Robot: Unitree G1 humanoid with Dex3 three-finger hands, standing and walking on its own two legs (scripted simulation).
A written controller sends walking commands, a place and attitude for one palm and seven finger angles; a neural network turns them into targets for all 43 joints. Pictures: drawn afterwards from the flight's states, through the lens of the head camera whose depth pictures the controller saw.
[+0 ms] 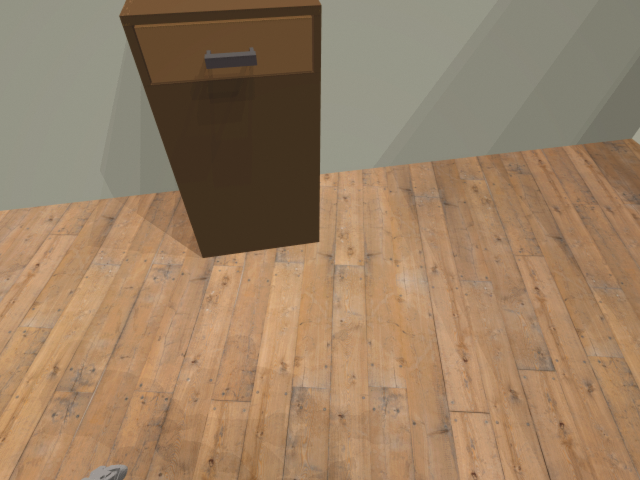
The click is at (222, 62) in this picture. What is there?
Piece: drawer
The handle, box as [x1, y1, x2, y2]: [205, 47, 256, 68]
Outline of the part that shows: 255,52 252,47 250,47 249,51 216,54 211,54 210,50 207,50 207,53 205,54 206,67 213,68 254,65 256,64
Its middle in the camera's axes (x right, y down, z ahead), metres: -0.24 -0.47 +1.00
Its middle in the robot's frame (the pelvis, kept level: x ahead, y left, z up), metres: +1.06 +0.30 +0.05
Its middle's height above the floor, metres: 0.82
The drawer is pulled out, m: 0.00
